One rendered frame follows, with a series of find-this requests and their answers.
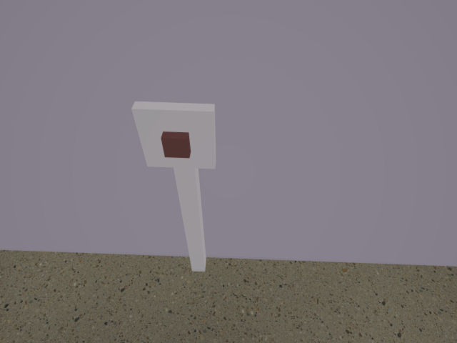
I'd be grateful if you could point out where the panel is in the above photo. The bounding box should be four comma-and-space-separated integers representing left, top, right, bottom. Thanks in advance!
131, 101, 216, 272

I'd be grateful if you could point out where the button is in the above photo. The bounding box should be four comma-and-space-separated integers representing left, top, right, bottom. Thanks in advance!
161, 131, 191, 158

